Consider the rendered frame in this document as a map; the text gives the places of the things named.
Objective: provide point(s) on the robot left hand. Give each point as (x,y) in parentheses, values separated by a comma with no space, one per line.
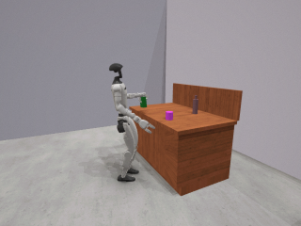
(143,94)

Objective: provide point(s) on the robot left thigh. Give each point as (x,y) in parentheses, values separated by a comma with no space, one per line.
(134,131)

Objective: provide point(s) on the robot left forearm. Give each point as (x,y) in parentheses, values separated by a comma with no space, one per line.
(132,95)

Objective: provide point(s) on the sponge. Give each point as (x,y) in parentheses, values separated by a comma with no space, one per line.
(144,102)

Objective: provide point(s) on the robot right upper arm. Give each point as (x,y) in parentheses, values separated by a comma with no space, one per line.
(117,95)

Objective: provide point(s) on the robot right forearm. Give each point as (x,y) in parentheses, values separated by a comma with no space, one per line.
(128,113)

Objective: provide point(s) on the table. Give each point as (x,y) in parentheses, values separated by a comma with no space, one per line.
(191,151)

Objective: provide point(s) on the robot right hand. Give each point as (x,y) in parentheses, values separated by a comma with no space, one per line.
(143,124)

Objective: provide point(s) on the right robot shin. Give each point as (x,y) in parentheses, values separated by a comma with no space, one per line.
(126,163)

